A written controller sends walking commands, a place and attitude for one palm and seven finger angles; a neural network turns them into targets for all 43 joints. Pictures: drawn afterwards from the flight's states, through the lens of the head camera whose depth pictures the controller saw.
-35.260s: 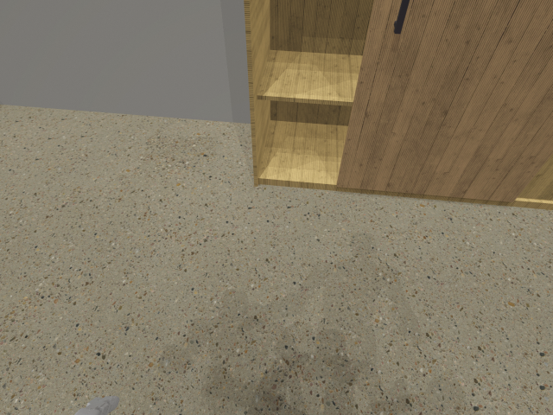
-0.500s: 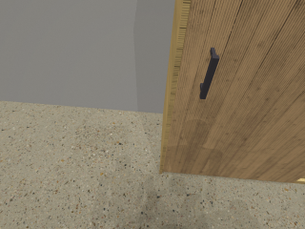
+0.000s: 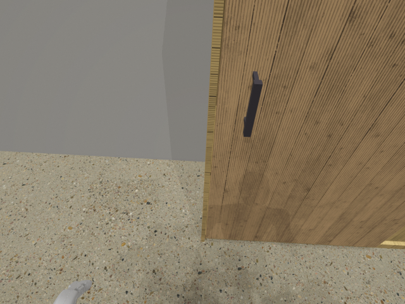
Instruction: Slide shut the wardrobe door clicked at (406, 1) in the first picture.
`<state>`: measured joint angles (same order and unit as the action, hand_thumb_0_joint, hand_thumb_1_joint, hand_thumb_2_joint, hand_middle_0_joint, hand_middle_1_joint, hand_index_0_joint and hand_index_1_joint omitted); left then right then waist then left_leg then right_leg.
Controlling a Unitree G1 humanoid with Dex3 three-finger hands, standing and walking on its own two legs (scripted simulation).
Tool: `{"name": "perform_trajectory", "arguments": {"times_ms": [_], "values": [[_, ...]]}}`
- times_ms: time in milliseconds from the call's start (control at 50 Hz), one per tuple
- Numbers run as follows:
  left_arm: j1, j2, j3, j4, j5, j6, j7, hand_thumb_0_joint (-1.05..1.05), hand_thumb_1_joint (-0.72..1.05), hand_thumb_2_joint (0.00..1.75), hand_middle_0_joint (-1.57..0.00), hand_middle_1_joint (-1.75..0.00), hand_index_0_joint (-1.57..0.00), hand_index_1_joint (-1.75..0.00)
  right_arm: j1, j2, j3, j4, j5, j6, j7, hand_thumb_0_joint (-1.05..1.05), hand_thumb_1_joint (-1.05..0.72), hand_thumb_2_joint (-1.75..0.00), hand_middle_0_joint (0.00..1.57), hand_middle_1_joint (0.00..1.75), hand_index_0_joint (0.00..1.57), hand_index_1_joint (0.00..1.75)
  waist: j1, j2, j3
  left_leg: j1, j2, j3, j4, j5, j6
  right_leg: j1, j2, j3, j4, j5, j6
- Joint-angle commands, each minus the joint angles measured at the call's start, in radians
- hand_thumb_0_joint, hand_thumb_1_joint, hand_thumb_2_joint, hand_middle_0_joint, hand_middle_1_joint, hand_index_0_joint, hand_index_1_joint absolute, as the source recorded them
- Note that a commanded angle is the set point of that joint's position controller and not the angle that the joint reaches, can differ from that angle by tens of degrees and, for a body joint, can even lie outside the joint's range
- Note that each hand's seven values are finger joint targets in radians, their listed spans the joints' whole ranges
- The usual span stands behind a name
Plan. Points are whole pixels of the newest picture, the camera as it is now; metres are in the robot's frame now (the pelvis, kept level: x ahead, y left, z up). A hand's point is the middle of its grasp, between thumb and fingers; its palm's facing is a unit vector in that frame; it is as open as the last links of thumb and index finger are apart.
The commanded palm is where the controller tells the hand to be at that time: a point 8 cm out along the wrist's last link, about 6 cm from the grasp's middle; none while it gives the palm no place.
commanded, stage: look again from close up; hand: right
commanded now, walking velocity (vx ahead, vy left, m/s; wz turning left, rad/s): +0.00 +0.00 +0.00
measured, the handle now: (251, 105) +0.54 -0.09 +0.12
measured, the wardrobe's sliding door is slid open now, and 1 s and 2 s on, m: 0.00 0.00 0.00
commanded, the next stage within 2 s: shuffle to correct the standing spot in 0.80 s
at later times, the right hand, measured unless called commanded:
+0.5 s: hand out of the picture +0.02 -0.20 -0.16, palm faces -0.04 +0.96 -0.27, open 7.4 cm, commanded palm none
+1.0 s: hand out of the picture +0.02 -0.18 -0.17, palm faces -0.03 +0.97 -0.24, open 7.4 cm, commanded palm none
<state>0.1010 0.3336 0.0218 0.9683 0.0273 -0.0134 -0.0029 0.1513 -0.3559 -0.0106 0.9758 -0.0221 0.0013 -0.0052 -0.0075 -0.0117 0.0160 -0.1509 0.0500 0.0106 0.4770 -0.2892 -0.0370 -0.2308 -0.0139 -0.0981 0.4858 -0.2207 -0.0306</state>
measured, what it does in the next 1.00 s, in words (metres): stands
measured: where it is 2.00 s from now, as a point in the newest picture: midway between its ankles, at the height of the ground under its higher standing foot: outside the picture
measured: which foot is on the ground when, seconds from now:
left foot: down 0.00-1.00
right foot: down 0.00-1.00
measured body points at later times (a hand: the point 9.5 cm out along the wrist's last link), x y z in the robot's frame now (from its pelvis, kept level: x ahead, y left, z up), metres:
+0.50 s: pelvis -0.01 +0.01 +0.01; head +0.00 +0.01 +0.46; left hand +0.03 +0.28 -0.14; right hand +0.03 -0.25 -0.14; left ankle -0.02 +0.15 -0.74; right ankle +0.03 -0.10 -0.74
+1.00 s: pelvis +0.00 +0.02 +0.01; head +0.00 +0.02 +0.46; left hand +0.02 +0.26 -0.15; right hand +0.02 -0.23 -0.15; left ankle -0.02 +0.15 -0.74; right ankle +0.03 -0.10 -0.74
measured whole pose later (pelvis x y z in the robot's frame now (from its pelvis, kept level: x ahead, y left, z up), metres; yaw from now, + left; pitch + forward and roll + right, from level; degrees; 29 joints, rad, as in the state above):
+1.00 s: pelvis +0.00 +0.02 +0.01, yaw +1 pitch -2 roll +0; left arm 0.21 0.21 0.01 1.14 0.02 0.00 0.00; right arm 0.25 -0.21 0.01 1.11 -0.02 -0.01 -0.03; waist 0.00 -0.01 0.03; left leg -0.12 0.02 0.00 0.40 -0.24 -0.02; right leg -0.19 -0.04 -0.11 0.40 -0.17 0.00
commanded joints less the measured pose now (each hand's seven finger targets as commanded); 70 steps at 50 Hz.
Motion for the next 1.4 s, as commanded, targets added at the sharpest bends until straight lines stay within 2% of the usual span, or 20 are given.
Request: {"name": "perform_trajectory", "arguments": {"times_ms": [0, 220, 380, 560, 620, 740, 880, 920, 980, 1060, 1160, 1200, 1220, 1260, 1280, 1300, 1320, 1340, 1360, 1380], "values": [[-0.021, 0.18, 0.032, -0.047, -0.007, -0.016, 0.007, 0.0, 0.9, 0.9, -0.2, -0.3, -0.2, -0.3, -0.003, -0.149, -0.021, -0.042, 0.003, -0.021, -0.006, 0.0, -0.9, -0.9, 0.2, 0.3, 0.2, 0.3, 0.014, 0.014, -0.04, -0.063, 0.054, -0.053, -0.1, 0.125, 0.062, 0.078, -0.124, 0.137, -0.142, 0.086, -0.01], [0.001, 0.161, 0.022, 0.036, -0.015, -0.015, 0.007, 0.0, 0.9, 0.9, -0.2, -0.3, -0.2, -0.3, 0.031, -0.13, -0.011, 0.027, 0.006, -0.025, -0.014, 0.0, -0.9, -0.9, 0.2, 0.3, 0.2, 0.3, 0.012, 0.005, -0.033, -0.04, 0.064, -0.07, -0.143, 0.147, 0.054, 0.109, -0.121, 0.125, -0.161, 0.115, 0.003], [0.034, 0.128, 0.019, 0.084, -0.018, -0.011, 0.01, 0.0, 0.9, 0.9, -0.2, -0.3, -0.2, -0.3, 0.058, -0.096, -0.008, 0.067, 0.007, -0.025, -0.02, 0.0, -0.9, -0.9, 0.2, 0.3, 0.2, 0.3, 0.014, 0.014, 0.001, -0.045, 0.065, -0.077, -0.169, 0.111, 0.053, 0.095, -0.118, 0.119, -0.184, 0.06, 0.013], [0.067, 0.092, 0.015, 0.108, -0.017, -0.008, 0.012, 0.0, 0.9, 0.9, -0.2, -0.3, -0.2, -0.3, 0.079, -0.06, -0.006, 0.083, 0.006, -0.025, -0.024, 0.0, -0.9, -0.9, 0.2, 0.3, 0.2, 0.3, 0.013, 0.011, 0.012, -0.046, 0.061, -0.08, -0.176, 0.12, 0.053, 0.09, -0.116, 0.112, -0.183, 0.068, 0.017], [0.076, 0.079, 0.015, 0.111, -0.017, -0.004, 0.012, 0.0, 0.9, 0.9, -0.2, -0.3, -0.2, -0.3, 0.086, -0.05, -0.005, 0.085, 0.005, -0.025, -0.025, 0.0, -0.9, -0.9, 0.2, 0.3, 0.2, 0.3, 0.014, 0.031, 0.02, -0.056, 0.059, -0.08, -0.182, 0.103, 0.053, 0.089, -0.115, 0.11, -0.182, 0.051, 0.019], [0.088, 0.061, 0.013, 0.116, -0.016, -0.001, 0.012, 0.0, 0.9, 0.9, -0.2, -0.3, -0.2, -0.3, 0.096, -0.03, -0.004, 0.086, 0.005, -0.023, -0.026, 0.0, -0.9, -0.9, 0.2, 0.3, 0.2, 0.3, 0.015, 0.019, 0.035, -0.073, 0.056, -0.086, -0.183, 0.097, 0.052, 0.082, -0.114, 0.104, -0.184, 0.035, 0.023], [0.106, 0.038, 0.012, 0.12, -0.017, -0.003, 0.013, 0.0, 0.9, 0.9, -0.2, -0.3, -0.2, -0.3, 0.118, -0.012, -0.004, 0.087, 0.005, -0.025, -0.029, 0.0, -0.9, -0.9, 0.2, 0.3, 0.2, 0.3, 0.014, 0.027, 0.02, -0.065, 0.055, -0.087, -0.177, 0.136, 0.051, 0.095, -0.114, 0.097, -0.172, 0.079, 0.024], [0.133, -0.012, 0.002, 0.136, -0.015, 0.002, 0.012, 0.0, 0.9, 0.9, -0.2, -0.3, -0.2, -0.3, 0.15, 0.039, 0.006, 0.107, 0.006, -0.022, -0.029, 0.0, -0.9, -0.9, 0.2, 0.3, 0.2, 0.3, 0.017, 0.033, 0.011, -0.068, 0.051, -0.08, -0.186, 0.051, 0.044, 0.101, -0.113, 0.09, -0.172, -0.003, 0.031], [0.159, -0.013, 0.008, 0.141, -0.01, 0.01, 0.011, 0.0, 0.9, 0.9, -0.2, -0.3, -0.2, -0.3, 0.174, 0.05, 0.001, 0.11, 0.001, -0.012, -0.023, 0.0, -0.9, -0.9, 0.2, 0.3, 0.2, 0.3, 0.017, 0.016, 0.064, -0.125, 0.034, -0.078, -0.161, -0.124, 0.054, 0.062, -0.113, 0.104, -0.186, -0.205, 0.024], [0.177, -0.011, 0.022, 0.131, -0.009, 0.011, 0.013, 0.0, 0.9, 0.9, -0.2, -0.3, -0.2, -0.3, 0.219, 0.071, -0.009, 0.106, -0.003, -0.01, -0.013, 0.0, -0.9, -0.9, 0.2, 0.3, 0.2, 0.3, 0.011, -0.018, 0.129, -0.172, 0.012, -0.062, -0.113, -0.185, 0.065, 0.004, -0.134, 0.133, -0.199, -0.331, -0.001], [0.224, -0.026, 0.032, 0.127, -0.013, -0.003, 0.019, 0.0, 0.9, 0.9, -0.2, -0.3, -0.2, -0.3, 0.276, 0.103, -0.018, 0.108, -0.002, -0.021, -0.007, 0.0, -0.9, -0.9, 0.2, 0.3, 0.2, 0.3, 0.009, -0.027, 0.108, -0.168, 0.004, -0.055, -0.051, -0.092, 0.083, 0.024, -0.156, 0.132, -0.148, -0.261, -0.027], [0.238, -0.04, 0.033, 0.124, -0.014, -0.009, 0.022, 0.0, 0.9, 0.9, -0.2, -0.3, -0.2, -0.3, 0.301, 0.109, -0.022, 0.115, -0.002, -0.027, -0.008, 0.0, -0.9, -0.9, 0.2, 0.3, 0.2, 0.3, 0.006, 0.008, 0.092, -0.142, 0.013, -0.072, -0.047, -0.034, 0.09, 0.023, -0.146, 0.106, -0.084, -0.175, -0.028], [0.234, -0.05, 0.033, 0.121, -0.016, -0.012, 0.024, 0.0, 0.9, 0.9, -0.2, -0.3, -0.2, -0.3, 0.318, 0.106, -0.024, 0.121, -0.002, -0.03, -0.01, 0.0, -0.9, -0.9, 0.2, 0.3, 0.2, 0.3, 0.001, 0.051, 0.086, -0.11, 0.025, -0.097, -0.058, 0.02, 0.099, 0.006, -0.13, 0.077, -0.023, -0.11, -0.023], [0.216, -0.085, 0.024, 0.11, -0.015, -0.019, 0.025, 0.0, 0.9, 0.9, -0.2, -0.3, -0.2, -0.3, 0.367, 0.087, -0.036, 0.143, -0.001, -0.034, -0.017, 0.0, -0.9, -0.9, 0.2, 0.3, 0.2, 0.3, -0.011, 0.147, 0.071, 0.004, 0.081, -0.174, -0.087, 0.171, 0.13, -0.087, -0.07, -0.018, 0.118, -0.055, 0.002], [0.196, -0.106, 0.021, 0.098, -0.014, -0.021, 0.023, 0.0, 0.9, 0.9, -0.2, -0.3, -0.2, -0.3, 0.395, 0.071, -0.044, 0.156, -0.001, -0.036, -0.021, 0.0, -0.9, -0.9, 0.2, 0.3, 0.2, 0.3, -0.02, 0.186, 0.073, 0.066, 0.122, -0.226, -0.104, 0.252, 0.158, -0.162, -0.039, -0.05, 0.189, -0.108, 0.014], [0.155, -0.117, 0.017, 0.083, -0.013, -0.021, 0.023, 0.0, 0.9, 0.9, -0.2, -0.3, -0.2, -0.3, 0.421, 0.072, -0.047, 0.165, -0.001, -0.039, -0.026, 0.0, -0.9, -0.9, 0.2, 0.3, 0.2, 0.3, -0.037, 0.204, 0.099, 0.106, 0.159, -0.261, -0.111, 0.403, 0.188, -0.231, -0.032, -0.053, 0.236, -0.19, 0.021], [0.127, -0.125, 0.014, 0.073, -0.014, -0.018, 0.025, 0.0, 0.9, 0.9, -0.2, -0.3, -0.2, -0.3, 0.435, 0.087, -0.044, 0.17, -0.004, -0.038, -0.033, 0.0, -0.9, -0.9, 0.2, 0.3, 0.2, 0.3, -0.044, 0.208, 0.116, 0.138, 0.176, -0.264, -0.095, 0.609, 0.204, -0.276, -0.038, -0.039, 0.265, -0.233, 0.026], [0.122, -0.133, 0.01, 0.071, -0.018, -0.017, 0.03, 0.0, 0.9, 0.9, -0.2, -0.3, -0.2, -0.3, 0.421, 0.105, -0.039, 0.169, -0.007, -0.037, -0.042, 0.0, -0.9, -0.9, 0.2, 0.3, 0.2, 0.3, -0.033, 0.172, 0.128, 0.137, 0.176, -0.233, -0.054, 0.807, 0.206, -0.257, -0.048, -0.026, 0.221, -0.234, 0.029], [0.169, -0.142, 0.006, 0.089, -0.025, -0.015, 0.036, 0.0, 0.9, 0.9, -0.2, -0.3, -0.2, -0.3, 0.37, 0.116, -0.032, 0.159, -0.005, -0.034, -0.047, 0.0, -0.9, -0.9, 0.2, 0.3, 0.2, 0.3, 0.01, 0.143, 0.103, 0.095, 0.146, -0.172, 0.01, 0.919, 0.176, -0.136, -0.05, -0.016, 0.069, -0.15, 0.031], [0.28, -0.129, 0.009, 0.133, -0.026, -0.018, 0.043, 0.0, 0.9, 0.9, -0.2, -0.3, -0.2, -0.3, 0.311, 0.121, -0.027, 0.14, 0.004, -0.029, -0.05, 0.0, -0.9, -0.9, 0.2, 0.3, 0.2, 0.3, 0.065, 0.092, 0.028, 0.018, 0.064, -0.079, 0.122, 0.909, 0.111, 0.085, -0.062, 0.0, -0.063, 0.252, 0.019]]}}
